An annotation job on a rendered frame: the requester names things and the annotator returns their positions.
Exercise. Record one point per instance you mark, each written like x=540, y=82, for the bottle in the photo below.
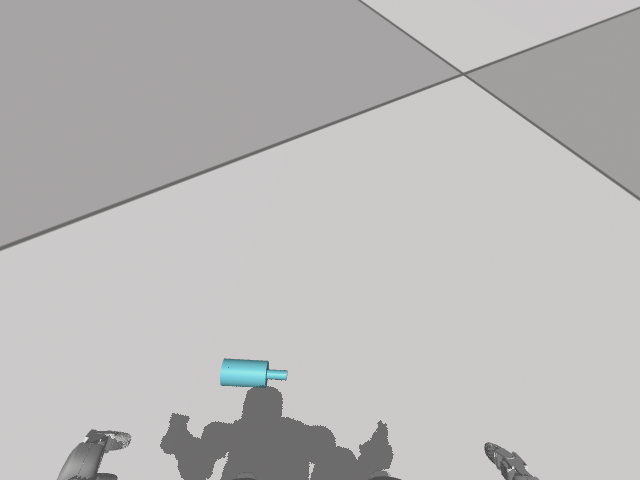
x=248, y=373

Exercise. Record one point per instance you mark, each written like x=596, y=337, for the left robot hand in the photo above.
x=84, y=461

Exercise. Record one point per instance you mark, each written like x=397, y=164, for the right robot hand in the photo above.
x=511, y=465

